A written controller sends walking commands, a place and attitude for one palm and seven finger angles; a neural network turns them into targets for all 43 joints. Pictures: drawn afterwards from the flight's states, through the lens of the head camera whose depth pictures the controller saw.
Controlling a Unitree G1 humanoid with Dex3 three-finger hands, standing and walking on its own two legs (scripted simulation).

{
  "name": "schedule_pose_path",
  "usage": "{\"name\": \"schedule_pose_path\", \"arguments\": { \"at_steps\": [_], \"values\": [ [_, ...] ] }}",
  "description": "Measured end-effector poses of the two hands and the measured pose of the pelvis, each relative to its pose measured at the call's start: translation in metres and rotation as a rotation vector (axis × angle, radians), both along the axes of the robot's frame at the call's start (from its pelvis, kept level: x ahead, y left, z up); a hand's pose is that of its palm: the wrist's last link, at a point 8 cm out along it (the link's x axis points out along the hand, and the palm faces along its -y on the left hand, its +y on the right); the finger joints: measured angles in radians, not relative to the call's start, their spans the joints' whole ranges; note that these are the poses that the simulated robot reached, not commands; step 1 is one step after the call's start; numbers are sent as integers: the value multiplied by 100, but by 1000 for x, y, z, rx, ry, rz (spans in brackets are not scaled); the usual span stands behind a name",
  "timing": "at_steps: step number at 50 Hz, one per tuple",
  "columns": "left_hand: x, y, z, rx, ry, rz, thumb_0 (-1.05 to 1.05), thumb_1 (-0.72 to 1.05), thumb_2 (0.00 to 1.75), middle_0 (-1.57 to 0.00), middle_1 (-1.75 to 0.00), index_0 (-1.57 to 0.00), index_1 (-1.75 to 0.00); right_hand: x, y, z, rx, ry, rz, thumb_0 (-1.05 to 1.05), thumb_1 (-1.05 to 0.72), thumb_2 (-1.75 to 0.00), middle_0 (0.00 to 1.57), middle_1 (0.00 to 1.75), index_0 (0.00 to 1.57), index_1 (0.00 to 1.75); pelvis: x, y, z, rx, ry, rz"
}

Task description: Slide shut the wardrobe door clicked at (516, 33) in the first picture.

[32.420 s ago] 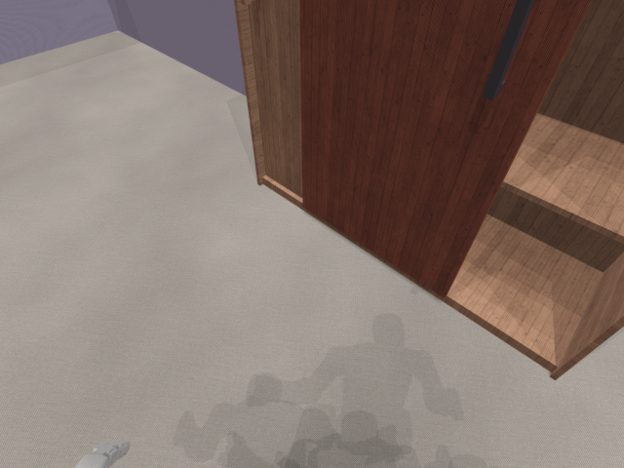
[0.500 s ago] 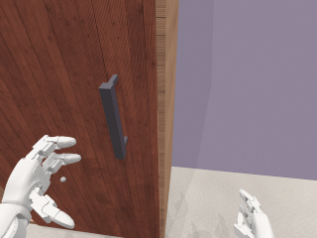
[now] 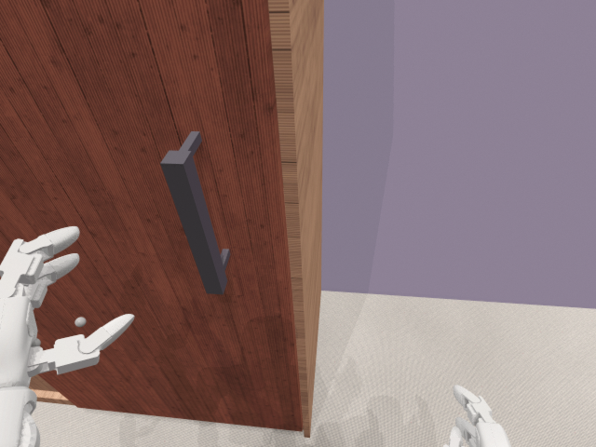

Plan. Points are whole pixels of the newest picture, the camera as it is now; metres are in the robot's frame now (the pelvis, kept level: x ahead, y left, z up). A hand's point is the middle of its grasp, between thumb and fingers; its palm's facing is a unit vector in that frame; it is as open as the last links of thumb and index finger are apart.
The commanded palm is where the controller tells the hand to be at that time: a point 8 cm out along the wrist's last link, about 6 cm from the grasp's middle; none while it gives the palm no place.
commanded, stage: draw the hand back to the body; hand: left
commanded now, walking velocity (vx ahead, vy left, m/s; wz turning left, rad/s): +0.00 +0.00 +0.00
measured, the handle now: (205, 219) +0.33 +0.16 +0.18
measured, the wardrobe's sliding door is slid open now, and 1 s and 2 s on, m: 0.00 0.00 0.00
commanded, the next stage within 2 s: step back with the hand held close in 0.62 s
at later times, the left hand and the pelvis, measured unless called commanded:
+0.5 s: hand (71, 305) +0.20 +0.27 +0.17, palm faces +0.46 -0.81 -0.37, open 7.5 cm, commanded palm +0.15 +0.30 +0.18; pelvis +0.01 +0.01 +0.00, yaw +0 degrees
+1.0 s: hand (75, 307) +0.20 +0.27 +0.16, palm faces +0.36 -0.80 -0.48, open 7.4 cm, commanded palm +0.13 +0.31 +0.18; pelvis -0.02 +0.02 +0.01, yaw -2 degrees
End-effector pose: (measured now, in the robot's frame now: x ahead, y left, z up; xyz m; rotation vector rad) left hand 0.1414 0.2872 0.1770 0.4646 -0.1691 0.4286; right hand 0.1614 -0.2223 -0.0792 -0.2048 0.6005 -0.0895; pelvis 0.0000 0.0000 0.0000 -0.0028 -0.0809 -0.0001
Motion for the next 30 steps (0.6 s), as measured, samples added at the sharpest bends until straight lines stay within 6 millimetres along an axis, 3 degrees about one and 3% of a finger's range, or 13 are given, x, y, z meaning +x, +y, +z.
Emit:
{"name": "schedule_pose_path", "arguments": {
  "at_steps": [17,30],
  "values": [
    [14,15,6,-7,-30,19,1,74,82,-22,-39,-22,-39,27,6,15,-11,-25,14,1,-90,-90,20,30,20,30,10,8,4,2,-2,-8],
    [12,16,3,-26,-10,21,2,88,89,-21,-31,-21,-31,23,13,13,5,6,23,1,-90,-90,21,30,20,30,8,8,5,1,-8,-8]
  ]
}}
